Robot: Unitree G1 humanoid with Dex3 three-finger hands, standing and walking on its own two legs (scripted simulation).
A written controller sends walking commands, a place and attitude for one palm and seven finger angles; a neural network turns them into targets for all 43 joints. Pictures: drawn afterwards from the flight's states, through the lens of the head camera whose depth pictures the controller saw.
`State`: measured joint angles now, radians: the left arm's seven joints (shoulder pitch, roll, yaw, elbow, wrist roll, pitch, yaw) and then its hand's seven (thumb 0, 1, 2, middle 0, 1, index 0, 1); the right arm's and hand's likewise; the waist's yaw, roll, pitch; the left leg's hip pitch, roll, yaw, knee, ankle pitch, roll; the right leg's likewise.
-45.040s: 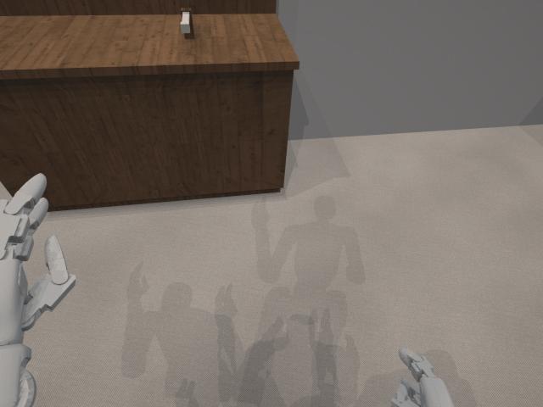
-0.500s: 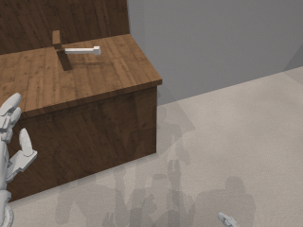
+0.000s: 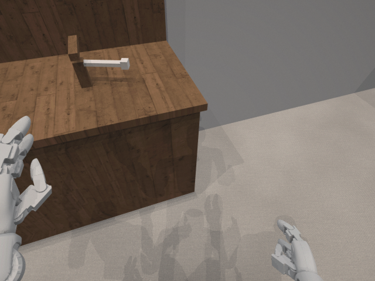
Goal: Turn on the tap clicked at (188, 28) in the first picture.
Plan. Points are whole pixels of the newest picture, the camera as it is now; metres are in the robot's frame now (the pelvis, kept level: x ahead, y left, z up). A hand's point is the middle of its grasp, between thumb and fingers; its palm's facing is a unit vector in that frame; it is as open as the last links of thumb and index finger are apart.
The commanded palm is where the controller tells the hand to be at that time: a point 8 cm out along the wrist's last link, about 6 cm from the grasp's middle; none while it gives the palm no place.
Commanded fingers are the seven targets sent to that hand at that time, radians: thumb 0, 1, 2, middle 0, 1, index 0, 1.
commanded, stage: stop stepping back and stand still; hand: left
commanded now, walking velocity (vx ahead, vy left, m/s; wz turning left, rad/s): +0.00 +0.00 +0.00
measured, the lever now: (125, 63) +0.75 +0.29 +0.08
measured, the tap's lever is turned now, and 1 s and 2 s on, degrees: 70 70 70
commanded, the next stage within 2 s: stand and check the lever's angle in 0.66 s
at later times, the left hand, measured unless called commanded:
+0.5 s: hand (30, 195) +0.20 +0.27 +0.16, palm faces +0.41 -0.84 -0.35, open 7.5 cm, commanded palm +0.15 +0.30 +0.18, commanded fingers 0.00 0.90 0.90 -0.20 -0.30 -0.20 -0.30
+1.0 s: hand (25, 199) +0.19 +0.27 +0.16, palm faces +0.42 -0.84 -0.35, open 7.5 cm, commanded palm +0.14 +0.31 +0.18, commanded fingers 0.00 0.90 0.90 -0.20 -0.30 -0.20 -0.30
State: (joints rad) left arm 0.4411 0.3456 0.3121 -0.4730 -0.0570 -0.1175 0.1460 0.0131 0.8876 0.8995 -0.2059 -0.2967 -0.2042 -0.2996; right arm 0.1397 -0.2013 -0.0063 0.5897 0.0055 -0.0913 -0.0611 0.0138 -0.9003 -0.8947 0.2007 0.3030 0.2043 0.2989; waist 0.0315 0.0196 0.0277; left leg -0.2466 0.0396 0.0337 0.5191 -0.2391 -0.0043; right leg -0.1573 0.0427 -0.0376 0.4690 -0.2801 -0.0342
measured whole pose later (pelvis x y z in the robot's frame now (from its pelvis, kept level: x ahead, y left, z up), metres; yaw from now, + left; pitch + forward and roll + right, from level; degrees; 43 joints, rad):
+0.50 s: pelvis -0.01 +0.02 +0.01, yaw +0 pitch -2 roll -1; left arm 0.46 0.34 0.30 -0.43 -0.06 -0.11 0.15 0.01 0.89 0.90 -0.21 -0.30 -0.20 -0.30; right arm 0.20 -0.22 0.00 0.62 -0.01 -0.07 -0.08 0.02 -0.90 -0.89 0.20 0.30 0.21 0.30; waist 0.01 0.03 -0.01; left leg -0.24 0.02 0.04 0.44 -0.18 0.03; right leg -0.14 0.02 -0.03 0.38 -0.21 -0.01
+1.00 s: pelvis -0.01 +0.02 +0.01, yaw +0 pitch -1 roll -2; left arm 0.44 0.33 0.29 -0.41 -0.05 -0.11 0.16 0.01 0.89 0.90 -0.21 -0.30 -0.20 -0.30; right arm 0.18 -0.20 0.01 0.62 -0.01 -0.08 -0.07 0.02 -0.90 -0.89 0.20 0.30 0.21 0.30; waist 0.03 0.04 -0.01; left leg -0.24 0.01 0.04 0.43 -0.17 0.03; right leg -0.14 0.02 -0.03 0.35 -0.19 0.00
